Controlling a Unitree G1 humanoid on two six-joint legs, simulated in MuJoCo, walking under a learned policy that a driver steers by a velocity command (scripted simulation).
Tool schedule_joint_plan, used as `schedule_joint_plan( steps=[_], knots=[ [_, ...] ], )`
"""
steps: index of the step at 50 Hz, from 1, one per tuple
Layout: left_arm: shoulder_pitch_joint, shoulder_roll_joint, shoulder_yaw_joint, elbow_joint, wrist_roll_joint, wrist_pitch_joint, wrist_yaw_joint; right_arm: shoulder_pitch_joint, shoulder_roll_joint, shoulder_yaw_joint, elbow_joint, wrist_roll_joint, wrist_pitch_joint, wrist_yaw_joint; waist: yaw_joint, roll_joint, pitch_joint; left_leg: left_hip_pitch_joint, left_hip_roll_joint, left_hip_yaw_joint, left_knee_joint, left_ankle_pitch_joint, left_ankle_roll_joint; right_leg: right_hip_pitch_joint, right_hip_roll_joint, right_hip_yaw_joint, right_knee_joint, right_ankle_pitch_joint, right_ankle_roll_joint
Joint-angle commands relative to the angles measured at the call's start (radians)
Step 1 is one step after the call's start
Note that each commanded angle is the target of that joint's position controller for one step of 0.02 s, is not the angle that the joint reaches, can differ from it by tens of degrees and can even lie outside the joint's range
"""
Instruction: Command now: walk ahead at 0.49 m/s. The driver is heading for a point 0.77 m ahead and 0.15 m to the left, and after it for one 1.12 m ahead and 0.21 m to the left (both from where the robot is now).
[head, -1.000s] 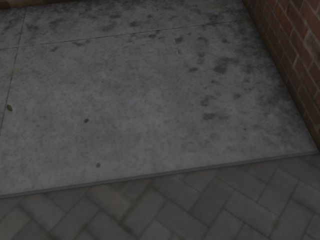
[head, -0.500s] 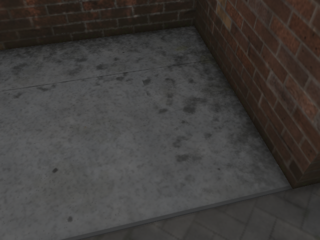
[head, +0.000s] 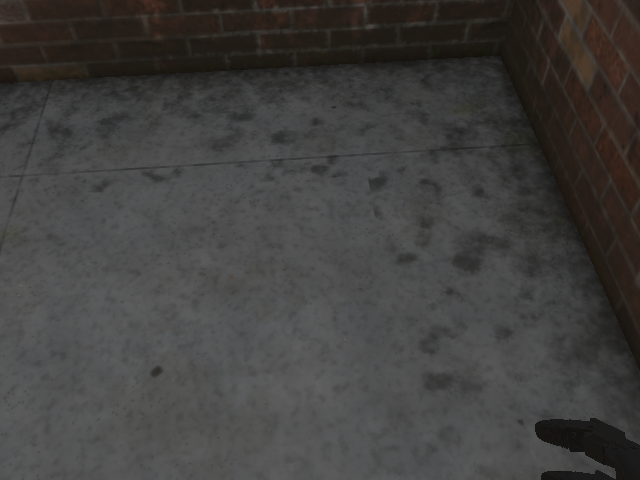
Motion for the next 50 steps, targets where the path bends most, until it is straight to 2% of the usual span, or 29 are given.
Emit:
schedule_joint_plan(
  steps=[1, 2, 3, 4, 5, 6, 7, 8, 9, 11, 14, 18, 21, 23, 26, 27, 28, 29, 30, 31, 32, 33, 34, 36, 39, 41, 45, 48, 50],
  knots=[
    [-0.045, 0.172, 0.036, -0.052, 0.008, 0.006, 0.011, 0.219, -0.182, -0.074, 0.002, -0.002, -0.006, -0.013, -0.197, -0.108, -0.133, 0.382, -0.051, 0.048, -0.003, -0.05, 0.07, -0.104, -0.206, 0.047, 0.322, 0.92, -0.103],
    [-0.025, 0.124, 0.014, -0.075, 0.031, 0.007, 0.015, 0.396, -0.252, -0.092, 0.033, -0.013, -0.001, -0.026, -0.25, 0.003, -0.287, 0.706, 0.137, -0.164, 0.042, -0.04, 0.131, -0.327, -0.149, 0.014, 0.645, 0.621, -0.07],
    [0.127, -0.013, -0.024, -0.079, 0.02, -0.013, 0.002, 0.428, -0.305, -0.099, 0.055, -0.012, -0.001, -0.016, -0.159, 0.283, -0.431, 1.003, 0.351, -0.677, -0.099, -0.357, 0.289, -0.699, 0.043, 0.06, 0.985, -0.132, -0.012],
    [0.038, 0.102, 0.0, -0.069, -0.003, -0.033, -0.003, 0.418, -0.203, -0.074, 0.047, 0.0, -0.001, -0.016, -0.21, 0.181, -0.379, 0.962, 0.329, -0.75, -0.205, -0.493, 0.248, -0.808, 0.003, 0.172, 1.081, -0.176, -0.025],
    [-0.073, 0.151, 0.015, -0.107, -0.026, -0.045, -0.007, 0.342, -0.176, -0.062, 0.041, -0.001, -0.002, -0.021, -0.201, 0.124, -0.218, 0.827, 0.304, -0.597, -0.226, -0.447, 0.207, -0.87, -0.046, 0.14, 1.085, -0.088, -0.035],
    [-0.13, 0.141, 0.011, -0.121, -0.02, -0.051, -0.002, 0.273, -0.167, -0.058, 0.032, -0.008, -0.002, -0.023, -0.169, 0.029, -0.136, 0.678, 0.271, -0.49, -0.245, -0.324, 0.191, -0.838, -0.095, 0.109, 1.039, 0.005, -0.036],
    [-0.153, 0.132, 0.014, -0.123, -0.001, -0.051, 0.001, 0.229, -0.146, -0.054, 0.029, -0.019, -0.004, -0.021, -0.139, 0.008, -0.081, 0.558, 0.238, -0.407, -0.27, -0.212, 0.189, -0.802, -0.127, 0.102, 0.983, 0.061, -0.031],
    [-0.129, 0.121, 0.016, -0.117, 0.004, -0.042, 0.0, 0.207, -0.127, -0.048, 0.028, -0.032, -0.01, -0.021, -0.103, 0.038, -0.077, 0.485, 0.212, -0.355, -0.295, -0.151, 0.185, -0.736, -0.154, 0.113, 0.953, 0.1, -0.029],
    [-0.107, 0.102, 0.014, -0.107, 0.003, -0.03, 0.001, 0.197, -0.116, -0.047, 0.032, -0.029, -0.015, -0.019, -0.085, 0.048, -0.075, 0.447, 0.195, -0.318, -0.324, -0.13, 0.192, -0.701, -0.161, 0.111, 0.928, 0.113, -0.023],
    [-0.11, 0.075, 0.009, -0.106, 0.008, -0.011, 0.004, 0.203, -0.125, -0.05, 0.05, -0.018, -0.026, -0.02, -0.071, 0.044, -0.047, 0.387, 0.188, -0.253, -0.369, -0.093, 0.206, -0.7, -0.173, 0.097, 0.869, 0.136, -0.005],
    [-0.222, 0.068, 0.005, -0.14, 0.02, -0.008, 0.006, 0.238, -0.156, -0.058, 0.077, -0.017, -0.025, -0.033, -0.092, 0.019, 0.006, 0.387, 0.179, -0.189, -0.409, -0.053, 0.207, -0.782, -0.183, 0.09, 0.713, 0.283, 0.023],
    [-0.357, 0.043, -0.008, -0.167, 0.017, -0.025, -0.01, 0.291, -0.179, -0.061, 0.106, -0.005, -0.012, -0.046, -0.142, 0.013, 0.03, 0.409, 0.135, -0.088, -0.409, -0.016, 0.162, -0.739, -0.143, 0.047, 0.452, 0.49, 0.025],
    [-0.45, 0.044, -0.012, -0.194, 0.008, -0.033, -0.025, 0.356, -0.194, -0.064, 0.14, 0.002, -0.001, -0.047, -0.179, 0.013, 0.048, 0.478, 0.163, -0.085, -0.386, -0.03, 0.16, -0.73, -0.119, 0.034, 0.355, 0.513, 0.02],
    [-0.491, 0.054, -0.012, -0.214, 0.005, -0.037, -0.037, 0.38, -0.199, -0.066, 0.158, 0.004, 0.012, -0.05, -0.184, 0.019, 0.057, 0.556, 0.196, -0.096, -0.351, -0.008, 0.153, -0.754, -0.11, 0.039, 0.31, 0.462, 0.002],
    [-0.463, 0.084, -0.003, -0.217, 0.005, -0.043, -0.049, 0.373, -0.216, -0.074, 0.171, 0.008, 0.03, -0.057, -0.146, 0.044, 0.031, 0.642, 0.231, -0.109, -0.267, 0.134, 0.128, -0.693, -0.085, 0.027, 0.268, 0.342, -0.039],
    [-0.399, 0.105, 0.009, -0.201, 0.008, -0.046, -0.047, 0.359, -0.22, -0.075, 0.171, 0.01, 0.035, -0.059, -0.103, 0.051, -0.008, 0.634, 0.213, -0.101, -0.183, 0.281, 0.113, -0.578, -0.057, 0.004, 0.243, 0.319, -0.057],
    [-0.25, 0.148, 0.033, -0.157, 0.012, -0.047, -0.039, 0.352, -0.202, -0.066, 0.169, 0.007, 0.04, -0.06, -0.028, 0.036, -0.102, 0.581, 0.16, -0.071, -0.013, 0.374, 0.087, -0.36, -0.037, -0.013, 0.226, 0.334, -0.086],
    [-0.061, 0.221, 0.056, -0.121, 0.025, -0.046, -0.027, 0.352, -0.148, -0.042, 0.142, -0.013, 0.038, -0.061, 0.044, -0.048, -0.263, 0.384, 0.099, -0.033, 0.283, 0.165, 0.05, -0.038, -0.196, 0.149, 0.274, 0.36, -0.147],
    [-0.007, 0.3, 0.074, -0.1, 0.027, -0.039, -0.026, 0.485, -0.024, -0.006, 0.126, -0.008, 0.018, -0.053, -0.019, -0.317, -0.395, -0.025, -0.084, -0.011, 0.632, -0.485, -0.018, 0.306, -0.433, 0.607, 0.182, 0.147, -0.296],
    [-0.002, 0.19, 0.047, -0.108, 0.02, -0.037, -0.025, 0.429, -0.129, -0.03, 0.146, 0.016, 0.001, -0.051, 0.031, -0.23, -0.384, -0.133, -0.055, -0.152, 0.759, -0.587, -0.014, 0.275, -0.43, 0.701, 0.091, 0.001, -0.282],
    [-0.072, 0.148, 0.032, -0.113, 0.022, -0.039, -0.021, 0.338, -0.188, -0.049, 0.116, 0.039, -0.007, -0.049, 0.025, -0.18, -0.227, -0.193, -0.008, -0.148, 0.781, -0.504, -0.003, 0.151, -0.4, 0.544, 0.068, 0.019, -0.232],
    [-0.142, 0.125, 0.024, -0.119, 0.024, -0.041, -0.019, 0.29, -0.181, -0.05, 0.105, 0.034, -0.007, -0.054, -0.007, -0.123, -0.151, -0.168, 0.042, -0.12, 0.746, -0.413, -0.006, 0.021, -0.363, 0.427, 0.042, 0.099, -0.206],
    [-0.194, 0.092, 0.016, -0.118, 0.026, -0.045, -0.02, 0.268, -0.17, -0.054, 0.103, 0.02, -0.001, -0.058, -0.033, -0.11, -0.085, -0.139, 0.069, -0.118, 0.692, -0.351, -0.013, -0.087, -0.326, 0.338, 0.005, 0.174, -0.191],
    [-0.239, 0.067, 0.012, -0.11, 0.037, -0.06, -0.023, 0.313, -0.133, -0.057, 0.117, 0.02, 0.026, -0.058, -0.082, -0.134, -0.055, -0.038, 0.1, -0.125, 0.649, -0.28, -0.022, -0.203, -0.288, 0.217, -0.057, 0.264, -0.175],
    [-0.247, 0.089, 0.023, -0.082, 0.037, -0.075, -0.019, 0.295, -0.092, -0.054, 0.103, 0.017, 0.055, -0.06, -0.102, -0.098, -0.007, -0.068, 0.108, -0.129, 0.594, -0.208, -0.038, -0.254, -0.284, 0.091, -0.105, 0.394, -0.183],
    [-0.237, 0.102, 0.028, -0.065, 0.04, -0.073, -0.011, 0.255, -0.089, -0.055, 0.085, 0.012, 0.058, -0.057, -0.097, -0.085, 0.014, -0.112, 0.104, -0.135, 0.502, -0.113, -0.047, -0.237, -0.273, 0.019, -0.117, 0.442, -0.18],
    [-0.219, 0.129, 0.033, -0.047, 0.034, -0.062, 0.004, 0.134, -0.065, -0.043, 0.045, 0.007, 0.047, -0.032, -0.056, -0.068, 0.046, -0.08, 0.088, -0.053, 0.263, 0.062, -0.04, -0.213, -0.246, -0.108, -0.134, 0.47, -0.152],
    [-0.158, 0.151, 0.041, -0.019, 0.022, -0.043, 0.009, 0.036, -0.052, -0.035, -0.004, 0.006, 0.046, -0.014, -0.017, -0.05, 0.078, -0.118, 0.079, -0.012, 0.165, 0.056, -0.02, -0.108, -0.281, -0.145, -0.112, 0.513, -0.15],
    [-0.134, 0.162, 0.047, -0.006, 0.013, -0.025, 0.01, -0.003, -0.057, -0.035, -0.034, 0.008, 0.047, -0.002, -0.013, -0.053, 0.086, -0.142, 0.066, 0.015, 0.128, 0.0, -0.001, -0.026, -0.304, -0.164, -0.069, 0.589, -0.142]
  ],
)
